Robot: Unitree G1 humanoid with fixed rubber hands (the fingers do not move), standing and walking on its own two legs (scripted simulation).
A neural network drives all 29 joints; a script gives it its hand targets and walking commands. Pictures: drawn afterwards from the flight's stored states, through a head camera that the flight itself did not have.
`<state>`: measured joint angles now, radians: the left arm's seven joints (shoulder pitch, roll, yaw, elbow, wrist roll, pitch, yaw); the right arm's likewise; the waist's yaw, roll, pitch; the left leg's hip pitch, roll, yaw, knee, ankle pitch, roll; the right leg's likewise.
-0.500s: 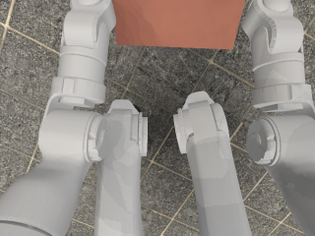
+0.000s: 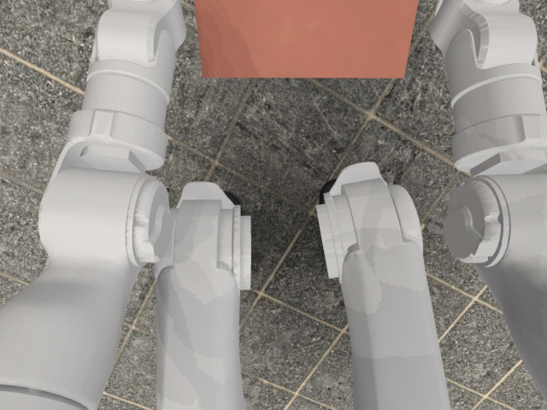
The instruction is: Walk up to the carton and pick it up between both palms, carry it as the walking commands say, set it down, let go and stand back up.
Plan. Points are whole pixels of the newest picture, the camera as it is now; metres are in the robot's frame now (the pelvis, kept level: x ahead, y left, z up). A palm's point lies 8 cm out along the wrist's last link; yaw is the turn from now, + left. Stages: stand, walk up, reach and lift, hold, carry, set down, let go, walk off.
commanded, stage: set down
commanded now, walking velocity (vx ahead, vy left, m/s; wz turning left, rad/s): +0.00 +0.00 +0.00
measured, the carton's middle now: (299, 1) +0.52 -0.05 -0.26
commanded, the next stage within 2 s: none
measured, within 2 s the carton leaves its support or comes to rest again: rests again in 1.16 s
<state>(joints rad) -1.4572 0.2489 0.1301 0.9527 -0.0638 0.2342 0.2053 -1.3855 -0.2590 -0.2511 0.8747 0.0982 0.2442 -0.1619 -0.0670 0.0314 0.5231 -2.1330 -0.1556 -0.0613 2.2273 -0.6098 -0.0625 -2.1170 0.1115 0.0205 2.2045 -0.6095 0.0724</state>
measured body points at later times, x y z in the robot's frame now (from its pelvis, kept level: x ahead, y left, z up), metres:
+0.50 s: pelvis +0.00 +0.00 -0.01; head +0.37 -0.02 +0.24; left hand +0.57 +0.10 -0.19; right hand +0.53 -0.21 -0.19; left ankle +0.11 +0.12 -0.34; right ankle +0.12 -0.12 -0.34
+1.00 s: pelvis +0.02 +0.00 -0.02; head +0.38 -0.01 +0.24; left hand +0.57 +0.10 -0.20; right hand +0.54 -0.21 -0.19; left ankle +0.11 +0.11 -0.34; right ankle +0.12 -0.12 -0.34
